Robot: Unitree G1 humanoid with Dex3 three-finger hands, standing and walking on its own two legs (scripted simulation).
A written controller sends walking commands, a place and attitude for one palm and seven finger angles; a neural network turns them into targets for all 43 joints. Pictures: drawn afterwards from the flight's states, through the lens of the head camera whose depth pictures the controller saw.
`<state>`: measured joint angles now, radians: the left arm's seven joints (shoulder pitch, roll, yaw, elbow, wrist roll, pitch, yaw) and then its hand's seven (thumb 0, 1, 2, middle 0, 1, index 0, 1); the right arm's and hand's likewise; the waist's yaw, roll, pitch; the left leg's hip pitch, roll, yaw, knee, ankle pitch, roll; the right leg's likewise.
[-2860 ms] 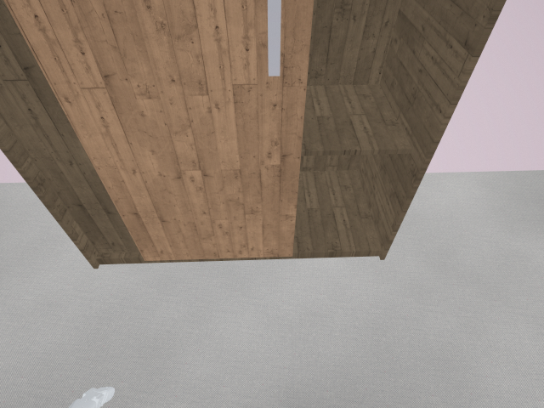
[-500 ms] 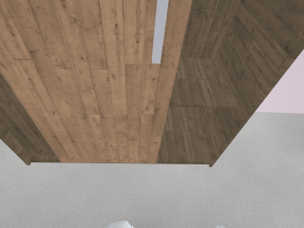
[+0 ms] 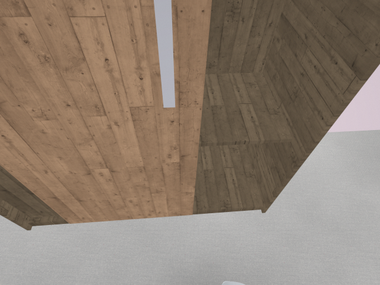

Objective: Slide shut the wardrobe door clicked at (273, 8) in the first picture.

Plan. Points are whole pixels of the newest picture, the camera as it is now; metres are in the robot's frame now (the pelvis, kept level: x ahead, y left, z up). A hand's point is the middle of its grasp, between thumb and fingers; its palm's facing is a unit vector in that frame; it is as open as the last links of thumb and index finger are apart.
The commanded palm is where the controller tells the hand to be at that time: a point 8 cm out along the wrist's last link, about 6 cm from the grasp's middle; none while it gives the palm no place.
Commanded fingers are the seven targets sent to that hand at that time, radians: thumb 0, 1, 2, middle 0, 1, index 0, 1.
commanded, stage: come to a stop and stand still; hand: left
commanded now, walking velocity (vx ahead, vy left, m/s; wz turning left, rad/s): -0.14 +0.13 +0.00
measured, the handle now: (165, 41) +0.49 +0.06 +0.25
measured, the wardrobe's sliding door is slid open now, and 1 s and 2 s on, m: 0.39 0.39 0.39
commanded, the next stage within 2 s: look again from close up in 1.52 s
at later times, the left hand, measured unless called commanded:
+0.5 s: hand out of the picture -0.03 +0.21 -0.18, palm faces +0.11 -0.97 -0.20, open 7.3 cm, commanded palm none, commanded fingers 0.00 0.90 0.90 -0.20 -0.30 -0.20 -0.30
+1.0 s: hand out of the picture -0.02 +0.18 -0.18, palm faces -0.05 -0.97 -0.22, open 7.3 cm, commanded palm none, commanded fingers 0.00 0.90 0.90 -0.20 -0.30 -0.20 -0.30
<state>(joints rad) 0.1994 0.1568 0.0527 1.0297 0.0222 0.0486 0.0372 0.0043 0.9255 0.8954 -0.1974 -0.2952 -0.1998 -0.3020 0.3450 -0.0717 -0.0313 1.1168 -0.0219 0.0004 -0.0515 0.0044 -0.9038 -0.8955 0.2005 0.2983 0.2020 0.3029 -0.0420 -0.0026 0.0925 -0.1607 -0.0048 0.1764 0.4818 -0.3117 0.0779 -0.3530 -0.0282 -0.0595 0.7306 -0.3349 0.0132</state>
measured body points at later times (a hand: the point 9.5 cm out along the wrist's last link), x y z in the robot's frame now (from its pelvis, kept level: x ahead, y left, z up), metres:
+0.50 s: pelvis -0.06 +0.02 -0.01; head -0.06 +0.03 +0.44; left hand -0.04 +0.26 -0.16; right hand +0.03 -0.23 -0.14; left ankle -0.08 +0.15 -0.74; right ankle +0.01 -0.12 -0.74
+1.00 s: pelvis -0.05 +0.01 -0.01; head -0.01 -0.01 +0.43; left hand -0.01 +0.24 -0.17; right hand -0.13 -0.20 -0.17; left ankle -0.08 +0.14 -0.74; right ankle -0.04 -0.12 -0.74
